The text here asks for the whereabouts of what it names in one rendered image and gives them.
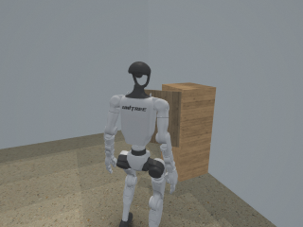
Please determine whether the robot left upper arm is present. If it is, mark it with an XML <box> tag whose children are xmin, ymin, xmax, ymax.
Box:
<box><xmin>104</xmin><ymin>95</ymin><xmax>125</xmax><ymax>136</ymax></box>

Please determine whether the cupboard door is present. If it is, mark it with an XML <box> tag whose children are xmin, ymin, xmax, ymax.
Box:
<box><xmin>144</xmin><ymin>89</ymin><xmax>182</xmax><ymax>148</ymax></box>

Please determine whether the robot right forearm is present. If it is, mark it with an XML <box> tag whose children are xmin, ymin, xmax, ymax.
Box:
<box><xmin>160</xmin><ymin>133</ymin><xmax>176</xmax><ymax>173</ymax></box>

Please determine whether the robot left forearm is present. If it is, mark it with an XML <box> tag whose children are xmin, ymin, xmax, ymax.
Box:
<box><xmin>103</xmin><ymin>126</ymin><xmax>115</xmax><ymax>158</ymax></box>

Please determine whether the robot right upper arm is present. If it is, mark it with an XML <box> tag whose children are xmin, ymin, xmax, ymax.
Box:
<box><xmin>152</xmin><ymin>97</ymin><xmax>169</xmax><ymax>144</ymax></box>

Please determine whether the robot torso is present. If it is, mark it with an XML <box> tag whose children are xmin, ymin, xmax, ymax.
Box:
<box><xmin>119</xmin><ymin>92</ymin><xmax>157</xmax><ymax>171</ymax></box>

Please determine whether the right robot hand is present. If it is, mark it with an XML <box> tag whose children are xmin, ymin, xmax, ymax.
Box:
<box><xmin>164</xmin><ymin>169</ymin><xmax>178</xmax><ymax>194</ymax></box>

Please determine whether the robot right thigh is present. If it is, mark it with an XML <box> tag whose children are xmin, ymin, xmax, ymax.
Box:
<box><xmin>147</xmin><ymin>158</ymin><xmax>167</xmax><ymax>212</ymax></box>

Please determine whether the left robot hand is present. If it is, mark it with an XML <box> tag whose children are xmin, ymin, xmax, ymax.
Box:
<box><xmin>105</xmin><ymin>155</ymin><xmax>117</xmax><ymax>174</ymax></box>

